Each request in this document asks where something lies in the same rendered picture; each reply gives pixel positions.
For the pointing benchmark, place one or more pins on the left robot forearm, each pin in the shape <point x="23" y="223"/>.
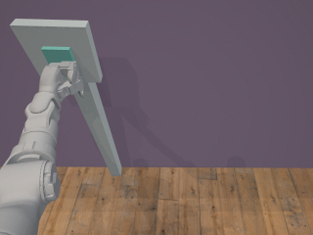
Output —
<point x="40" y="133"/>

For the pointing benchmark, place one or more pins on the button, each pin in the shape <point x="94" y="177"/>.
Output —
<point x="56" y="54"/>

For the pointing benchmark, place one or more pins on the panel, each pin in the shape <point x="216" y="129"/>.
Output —
<point x="33" y="34"/>

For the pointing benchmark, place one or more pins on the robot left upper arm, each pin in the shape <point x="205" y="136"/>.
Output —
<point x="25" y="191"/>

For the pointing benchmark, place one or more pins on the robot left hand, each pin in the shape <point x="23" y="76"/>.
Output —
<point x="52" y="80"/>

